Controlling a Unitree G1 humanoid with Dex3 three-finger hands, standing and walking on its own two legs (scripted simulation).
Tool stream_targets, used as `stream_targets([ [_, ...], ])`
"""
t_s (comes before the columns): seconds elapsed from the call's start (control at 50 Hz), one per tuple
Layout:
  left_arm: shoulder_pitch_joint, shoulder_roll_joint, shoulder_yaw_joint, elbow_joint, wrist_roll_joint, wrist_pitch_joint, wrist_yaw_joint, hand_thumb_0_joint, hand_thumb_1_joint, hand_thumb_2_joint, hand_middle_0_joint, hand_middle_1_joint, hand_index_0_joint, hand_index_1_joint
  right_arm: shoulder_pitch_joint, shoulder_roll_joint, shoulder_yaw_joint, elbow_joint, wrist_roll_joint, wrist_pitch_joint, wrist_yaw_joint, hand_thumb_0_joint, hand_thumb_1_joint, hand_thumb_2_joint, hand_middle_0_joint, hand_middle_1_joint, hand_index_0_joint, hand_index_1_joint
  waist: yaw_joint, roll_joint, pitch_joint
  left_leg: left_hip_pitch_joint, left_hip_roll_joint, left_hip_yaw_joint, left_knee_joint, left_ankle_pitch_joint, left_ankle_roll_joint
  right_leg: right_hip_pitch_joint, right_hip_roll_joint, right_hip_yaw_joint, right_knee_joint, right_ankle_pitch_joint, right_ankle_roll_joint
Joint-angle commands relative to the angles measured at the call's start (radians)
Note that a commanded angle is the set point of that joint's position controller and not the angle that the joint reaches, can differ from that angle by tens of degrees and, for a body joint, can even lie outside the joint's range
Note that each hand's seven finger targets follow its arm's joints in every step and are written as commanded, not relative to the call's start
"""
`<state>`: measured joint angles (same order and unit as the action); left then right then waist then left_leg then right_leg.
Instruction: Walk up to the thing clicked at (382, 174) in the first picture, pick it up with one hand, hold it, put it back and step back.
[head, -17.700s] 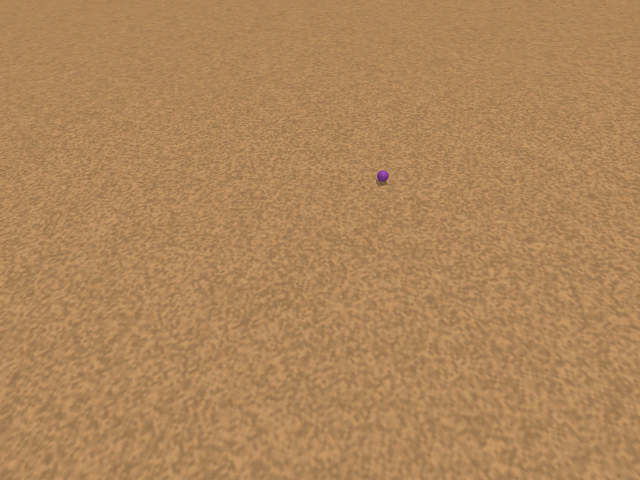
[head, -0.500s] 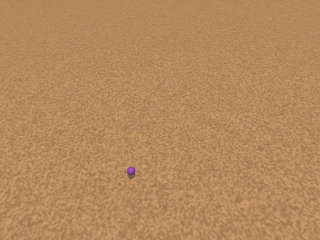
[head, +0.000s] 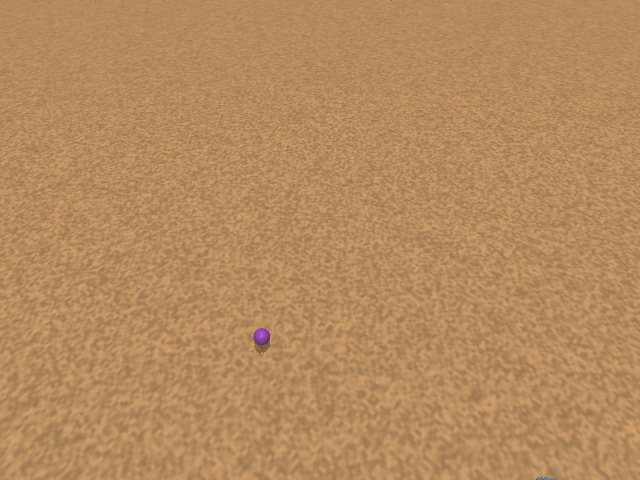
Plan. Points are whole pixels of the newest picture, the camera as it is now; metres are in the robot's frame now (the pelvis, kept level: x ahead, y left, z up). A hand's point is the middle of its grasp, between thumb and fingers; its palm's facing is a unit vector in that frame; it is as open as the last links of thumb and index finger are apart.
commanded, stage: stand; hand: left
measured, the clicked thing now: (261, 336) +0.69 +0.25 -0.75
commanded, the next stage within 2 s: walk up in 0.92 s
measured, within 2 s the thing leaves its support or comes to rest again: neither
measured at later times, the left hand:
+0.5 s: hand out of the picture +0.06 +0.25 -0.15, palm faces -0.02 -0.94 -0.34, open 7.4 cm
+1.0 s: hand out of the picture +0.06 +0.25 -0.15, palm faces +0.00 -0.95 -0.33, open 7.4 cm
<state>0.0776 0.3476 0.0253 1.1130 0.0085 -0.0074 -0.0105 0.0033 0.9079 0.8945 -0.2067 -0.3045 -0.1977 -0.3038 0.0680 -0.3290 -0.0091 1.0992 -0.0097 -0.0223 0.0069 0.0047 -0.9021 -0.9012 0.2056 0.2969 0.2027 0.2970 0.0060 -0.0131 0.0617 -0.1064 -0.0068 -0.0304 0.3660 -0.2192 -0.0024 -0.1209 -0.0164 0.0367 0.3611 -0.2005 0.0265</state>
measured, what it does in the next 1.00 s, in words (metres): stands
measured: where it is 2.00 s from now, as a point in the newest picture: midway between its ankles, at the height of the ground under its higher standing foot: (332, 462)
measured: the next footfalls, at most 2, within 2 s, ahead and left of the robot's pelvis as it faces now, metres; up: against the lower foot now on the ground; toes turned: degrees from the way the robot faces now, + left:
left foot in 1.16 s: +0.11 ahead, +0.14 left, +0.00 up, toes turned +4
right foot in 1.62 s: +0.30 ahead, -0.16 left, +0.00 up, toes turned -2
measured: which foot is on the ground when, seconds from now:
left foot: down 0.00-0.98, up 1.00-1.00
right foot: down 0.00-1.00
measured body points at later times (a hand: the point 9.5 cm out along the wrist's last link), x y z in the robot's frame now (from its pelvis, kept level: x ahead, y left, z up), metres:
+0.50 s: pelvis -0.01 -0.01 +0.00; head -0.01 -0.01 +0.45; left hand +0.07 +0.30 -0.13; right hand +0.06 -0.31 -0.13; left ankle -0.01 +0.12 -0.75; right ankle +0.00 -0.14 -0.75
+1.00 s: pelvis +0.00 -0.01 +0.00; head +0.00 -0.01 +0.45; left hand +0.06 +0.29 -0.13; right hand +0.06 -0.31 -0.13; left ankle -0.02 +0.12 -0.74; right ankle +0.00 -0.14 -0.74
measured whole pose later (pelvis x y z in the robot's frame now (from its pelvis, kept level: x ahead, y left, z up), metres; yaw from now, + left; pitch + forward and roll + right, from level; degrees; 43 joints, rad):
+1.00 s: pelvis +0.00 -0.01 +0.00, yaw +1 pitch -2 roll -1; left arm 0.16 0.35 0.03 1.08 0.03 -0.02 -0.04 0.00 0.91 0.89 -0.21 -0.30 -0.20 -0.30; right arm 0.17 -0.36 -0.02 1.09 -0.02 -0.01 0.04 0.00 -0.90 -0.90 0.21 0.30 0.20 0.30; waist 0.00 0.01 0.03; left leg -0.16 0.01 -0.05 0.48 -0.40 0.03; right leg -0.14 0.01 0.02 0.40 -0.31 -0.02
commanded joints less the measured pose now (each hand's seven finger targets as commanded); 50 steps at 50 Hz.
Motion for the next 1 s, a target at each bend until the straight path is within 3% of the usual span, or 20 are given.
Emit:
stream_targets([
  [0.0, -0.035, 0.207, 0.028, -0.050, -0.001, -0.028, 0.018, 0.000, 0.900, 0.900, -0.200, -0.300, -0.200, -0.300, -0.045, -0.228, -0.047, -0.054, 0.002, -0.019, -0.018, 0.000, -0.900, -0.900, 0.200, 0.300, 0.200, 0.300, -0.001, 0.020, -0.134, 0.045, 0.132, -0.087, -0.059, 0.331, 0.022, 0.066, -0.101, 0.059, -0.032, 0.280, -0.036],
  [0.1, -0.040, 0.212, 0.021, -0.043, -0.002, -0.028, 0.021, 0.000, 0.900, 0.900, -0.200, -0.300, -0.200, -0.300, -0.052, -0.229, -0.044, -0.046, 0.004, -0.013, -0.015, 0.000, -0.900, -0.900, 0.200, 0.300, 0.200, 0.300, -0.006, 0.024, -0.124, 0.038, 0.126, -0.082, -0.069, 0.285, 0.020, 0.067, -0.107, 0.059, -0.049, 0.253, -0.035],
  [0.14, -0.042, 0.214, 0.018, -0.042, -0.001, -0.027, 0.021, 0.000, 0.900, 0.900, -0.200, -0.300, -0.200, -0.300, -0.051, -0.227, -0.040, -0.041, 0.004, -0.011, -0.015, 0.000, -0.900, -0.900, 0.200, 0.300, 0.200, 0.300, -0.004, 0.018, -0.095, 0.019, 0.122, -0.083, -0.087, 0.225, 0.016, 0.047, -0.104, 0.063, -0.064, 0.199, -0.037],
  [0.24, -0.038, 0.215, 0.014, -0.040, -0.001, -0.030, 0.020, 0.000, 0.900, 0.900, -0.200, -0.300, -0.200, -0.300, -0.040, -0.233, -0.035, -0.032, 0.005, -0.012, -0.013, 0.000, -0.900, -0.900, 0.200, 0.300, 0.200, 0.300, -0.008, 0.019, -0.104, 0.021, 0.127, -0.082, -0.084, 0.245, 0.019, 0.060, -0.108, 0.065, -0.064, 0.218, -0.036],
  [0.34, -0.027, 0.218, 0.011, -0.033, 0.000, -0.027, 0.020, 0.000, 0.900, 0.900, -0.200, -0.300, -0.200, -0.300, -0.029, -0.235, -0.034, -0.023, 0.004, -0.006, -0.011, 0.000, -0.900, -0.900, 0.200, 0.300, 0.200, 0.300, -0.007, 0.010, -0.058, -0.016, 0.118, -0.090, -0.111, 0.112, 0.016, 0.028, -0.103, 0.068, -0.089, 0.100, -0.039],
  [0.4, -0.015, 0.217, 0.011, -0.032, 0.000, -0.027, 0.018, 0.000, 0.900, 0.900, -0.200, -0.300, -0.200, -0.300, -0.036, -0.236, -0.035, -0.024, 0.002, -0.005, -0.008, 0.000, -0.900, -0.900, 0.200, 0.300, 0.200, 0.300, 0.001, 0.017, -0.054, -0.017, 0.114, -0.091, -0.111, 0.071, 0.017, 0.010, -0.103, 0.069, -0.097, 0.059, -0.039],
  [0.44, -0.025, 0.227, 0.012, -0.034, 0.001, -0.028, 0.017, 0.000, 0.900, 0.900, -0.200, -0.300, -0.200, -0.300, -0.012, -0.237, -0.034, -0.020, 0.001, -0.004, -0.007, 0.000, -0.900, -0.900, 0.200, 0.300, 0.200, 0.300, -0.010, 0.015, -0.047, -0.040, 0.115, -0.096, -0.119, 0.051, 0.017, 0.016, -0.102, 0.072, -0.097, 0.042, -0.041],
  [0.62, -0.009, 0.228, 0.012, -0.037, -0.001, -0.029, 0.016, 0.000, 0.900, 0.900, -0.200, -0.300, -0.200, -0.300, 0.001, -0.237, -0.033, -0.018, 0.001, -0.004, -0.006, 0.000, -0.900, -0.900, 0.200, 0.300, 0.200, 0.300, -0.007, 0.015, -0.056, -0.028, 0.112, -0.096, -0.102, 0.067, 0.017, 0.004, -0.105, 0.081, -0.097, 0.047, -0.046],
  [0.66, -0.005, 0.226, 0.011, -0.041, 0.000, -0.029, 0.016, 0.000, 0.900, 0.900, -0.200, -0.300, -0.200, -0.300, 0.001, -0.241, -0.034, -0.019, 0.001, -0.004, -0.007, 0.000, -0.900, -0.900, 0.200, 0.300, 0.200, 0.300, -0.007, 0.014, -0.073, -0.021, 0.116, -0.094, -0.095, 0.097, 0.020, 0.011, -0.105, 0.080, -0.090, 0.099, -0.045],
  [0.78, 0.004, 0.230, 0.009, -0.039, -0.002, -0.028, 0.017, 0.000, 0.900, 0.900, -0.200, -0.300, -0.200, -0.300, 0.010, -0.237, -0.030, -0.019, 0.003, -0.003, -0.009, 0.000, -0.900, -0.900, 0.200, 0.300, 0.200, 0.300, -0.010, 0.004, -0.069, -0.006, 0.114, -0.093, -0.087, 0.097, 0.017, -0.002, -0.104, 0.080, -0.091, 0.085, -0.046],
  [0.88, 0.008, 0.226, 0.008, -0.040, -0.001, -0.027, 0.017, 0.000, 0.900, 0.900, -0.200, -0.300, -0.200, -0.300, 0.009, -0.239, -0.024, -0.022, 0.002, -0.004, -0.010, 0.000, -0.900, -0.900, 0.200, 0.300, 0.200, 0.300, -0.005, 0.015, -0.076, -0.017, 0.119, -0.092, -0.088, 0.135, 0.020, 0.024, -0.105, 0.073, -0.078, 0.137, -0.045],
  [0.9, 0.078, 0.287, 0.067, -0.076, 0.010, -0.033, -0.004, 0.000, 0.900, 0.900, -0.200, -0.300, -0.200, -0.300, 0.071, -0.295, -0.070, -0.071, -0.011, -0.015, 0.009, 0.000, -0.900, -0.900, 0.200, 0.300, 0.200, 0.300, 0.006, -0.012, -0.163, -0.027, 0.062, -0.075, -0.007, -0.307, 0.079, 0.075, -0.048, 0.070, -0.039, -0.337, -0.090],
  [0.92, 0.117, 0.297, 0.077, -0.068, 0.022, -0.032, -0.011, 0.000, 0.900, 0.900, -0.200, -0.300, -0.200, -0.300, 0.067, -0.300, -0.078, -0.078, -0.023, -0.015, 0.016, 0.000, -0.900, -0.900, 0.200, 0.300, 0.200, 0.300, 0.025, -0.020, -0.098, -0.152, 0.064, -0.087, 0.035, -0.459, 0.091, 0.055, -0.077, 0.129, -0.051, -0.513, -0.117],
  [0.94, 0.139, 0.308, 0.090, -0.073, 0.026, -0.032, -0.014, 0.000, 0.900, 0.900, -0.200, -0.300, -0.200, -0.300, 0.032, -0.282, -0.077, -0.102, -0.026, -0.014, 0.021, 0.000, -0.900, -0.900, 0.200, 0.300, 0.200, 0.300, 0.046, -0.057, -0.018, -0.290, 0.038, -0.063, 0.101, -0.455, 0.082, 0.062, -0.124, 0.220, -0.092, -0.589, -0.147],
  [0.96, 0.153, 0.323, 0.102, -0.087, 0.027, -0.034, -0.013, 0.000, 0.900, 0.900, -0.200, -0.300, -0.200, -0.300, -0.011, -0.246, -0.076, -0.134, -0.029, -0.013, 0.024, 0.000, -0.900, -0.900, 0.200, 0.300, 0.200, 0.300, 0.069, -0.149, 0.064, -0.434, -0.005, 0.023, 0.257, -0.306, 0.054, 0.110, -0.212, 0.323, -0.187, -0.607, -0.194],
  [0.98, 0.182, 0.340, 0.113, -0.107, 0.032, -0.042, -0.011, 0.000, 0.900, 0.900, -0.200, -0.300, -0.200, -0.300, -0.020, -0.242, -0.079, -0.151, -0.035, -0.018, 0.023, 0.000, -0.900, -0.900, 0.200, 0.300, 0.200, 0.300, 0.089, -0.164, 0.101, -0.508, 0.036, 0.019, 0.386, -0.259, 0.033, 0.129, -0.316, 0.423, -0.247, -0.500, -0.256],
])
